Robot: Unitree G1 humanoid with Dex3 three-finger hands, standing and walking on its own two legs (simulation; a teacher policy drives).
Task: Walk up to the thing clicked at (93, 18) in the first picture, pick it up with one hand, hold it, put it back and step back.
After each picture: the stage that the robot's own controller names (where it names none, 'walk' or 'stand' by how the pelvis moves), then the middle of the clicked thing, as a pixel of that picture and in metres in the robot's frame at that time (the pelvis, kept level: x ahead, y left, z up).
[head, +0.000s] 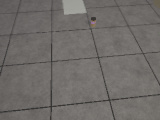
stand; (93, 21) +1.77 -0.12 -0.72
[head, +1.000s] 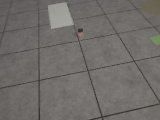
walk; (80, 33) +1.64 +0.16 -0.70
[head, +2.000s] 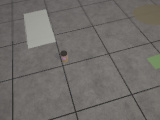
walk; (64, 56) +1.11 +0.28 -0.72
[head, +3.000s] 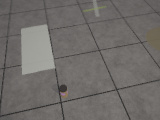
walk; (63, 91) +0.71 +0.23 -0.71
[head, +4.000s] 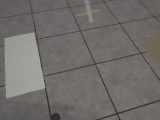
walk; out of the picture +0.42 +0.21 -0.69
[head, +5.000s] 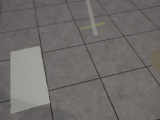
stand; out of the picture +0.36 +0.19 -0.72
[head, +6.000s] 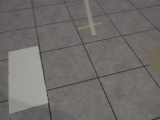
stand; out of the picture +0.37 +0.20 -0.73
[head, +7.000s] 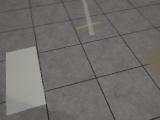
stand; out of the picture +0.35 +0.22 -0.73
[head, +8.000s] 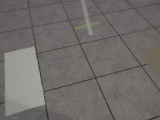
stand; out of the picture +0.35 +0.22 -0.73
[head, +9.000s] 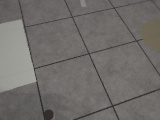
go down; (49, 116) +0.37 +0.22 -0.67
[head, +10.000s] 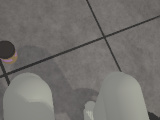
go down; (7, 53) +0.42 +0.28 -0.28
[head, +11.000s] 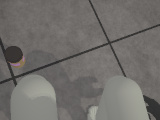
close in; (15, 57) +0.42 +0.28 -0.29
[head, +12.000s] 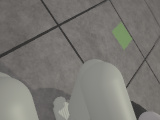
close in; out of the picture +0.40 +0.31 -0.21
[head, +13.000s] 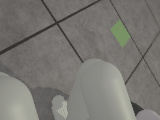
close; out of the picture +0.38 +0.31 -0.22
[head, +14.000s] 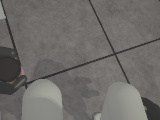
lift; (11, 72) +0.33 +0.26 -0.06
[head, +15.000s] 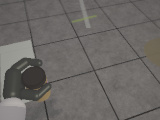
hold; (37, 85) +0.32 +0.17 +0.06
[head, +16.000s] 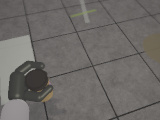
hold; (40, 86) +0.33 +0.16 +0.02
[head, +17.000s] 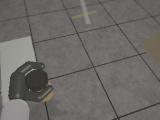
hold; (40, 86) +0.33 +0.17 +0.02
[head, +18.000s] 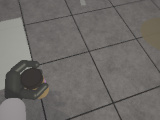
crouch; (36, 84) +0.35 +0.18 -0.03
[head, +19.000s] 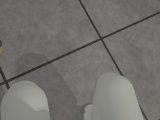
lower; out of the picture +0.45 +0.28 -0.10
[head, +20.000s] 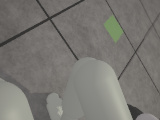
lower; out of the picture +0.41 +0.32 -0.23
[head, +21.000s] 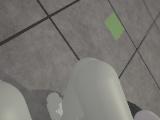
lower; out of the picture +0.40 +0.33 -0.22
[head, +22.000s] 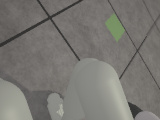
lower; out of the picture +0.40 +0.33 -0.22
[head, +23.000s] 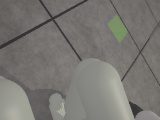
lower; out of the picture +0.39 +0.32 -0.22
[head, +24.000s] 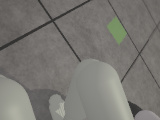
open; out of the picture +0.39 +0.32 -0.22
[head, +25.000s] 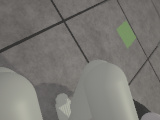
stand; out of the picture +0.39 +0.32 -0.22
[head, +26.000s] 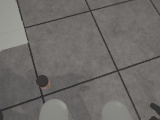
walk; (43, 83) +0.42 +0.23 -0.49
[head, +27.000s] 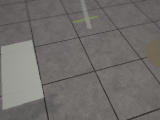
stand; out of the picture +0.38 +0.20 -0.67
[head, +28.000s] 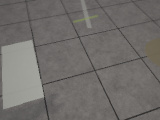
stand; out of the picture +0.38 +0.21 -0.67
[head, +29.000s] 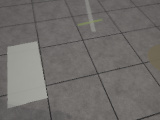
stand; out of the picture +0.38 +0.19 -0.70
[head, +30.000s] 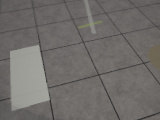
stand; out of the picture +0.39 +0.20 -0.72
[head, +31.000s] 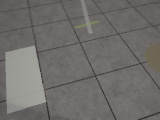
stand; out of the picture +0.37 +0.22 -0.73
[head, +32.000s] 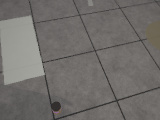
walk; (56, 108) +0.42 +0.17 -0.70
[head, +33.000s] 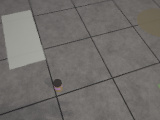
walk; (58, 85) +0.62 +0.22 -0.70
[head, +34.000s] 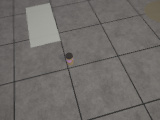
walk; (69, 59) +0.97 +0.20 -0.70
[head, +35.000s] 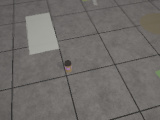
stand; (68, 66) +0.98 +0.18 -0.71
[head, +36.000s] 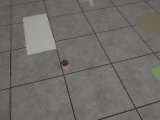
stand; (65, 65) +1.01 +0.20 -0.73
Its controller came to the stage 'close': yes
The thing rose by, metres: 0.72
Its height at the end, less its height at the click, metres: +0.00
